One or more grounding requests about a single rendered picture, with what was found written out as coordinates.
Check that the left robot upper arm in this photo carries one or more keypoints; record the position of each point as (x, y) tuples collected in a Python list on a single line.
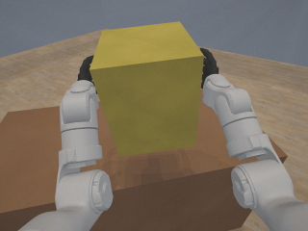
[(81, 198)]

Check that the carton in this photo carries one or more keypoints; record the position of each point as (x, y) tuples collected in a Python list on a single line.
[(148, 79)]

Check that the pedestal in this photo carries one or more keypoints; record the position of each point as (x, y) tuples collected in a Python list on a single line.
[(182, 189)]

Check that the robot left forearm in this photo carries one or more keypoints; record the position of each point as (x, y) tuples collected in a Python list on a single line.
[(79, 124)]

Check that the robot right forearm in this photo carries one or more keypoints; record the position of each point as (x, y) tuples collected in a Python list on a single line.
[(241, 128)]

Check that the right robot upper arm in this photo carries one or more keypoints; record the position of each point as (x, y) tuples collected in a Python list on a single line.
[(264, 187)]

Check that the robot right hand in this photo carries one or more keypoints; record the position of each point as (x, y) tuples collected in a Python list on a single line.
[(210, 65)]

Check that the robot left hand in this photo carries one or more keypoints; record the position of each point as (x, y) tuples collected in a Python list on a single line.
[(85, 70)]

